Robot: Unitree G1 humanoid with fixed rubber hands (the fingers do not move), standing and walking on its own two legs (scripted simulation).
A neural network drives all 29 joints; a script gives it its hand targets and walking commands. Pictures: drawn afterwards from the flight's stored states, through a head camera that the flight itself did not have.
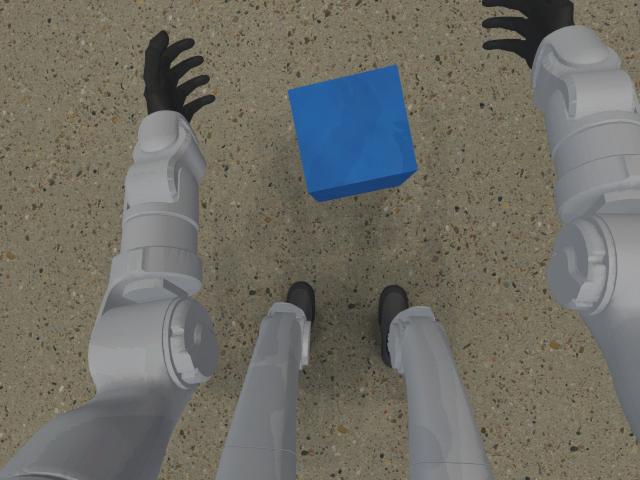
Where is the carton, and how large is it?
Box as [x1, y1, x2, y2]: [288, 64, 417, 201]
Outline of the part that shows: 396,64 288,90 308,192 318,201 399,185 417,169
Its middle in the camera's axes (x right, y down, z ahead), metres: +0.07 -0.21 +0.85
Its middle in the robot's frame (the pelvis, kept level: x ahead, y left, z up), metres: +0.55 +0.01 -0.54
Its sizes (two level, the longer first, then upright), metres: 0.210 0.200 0.250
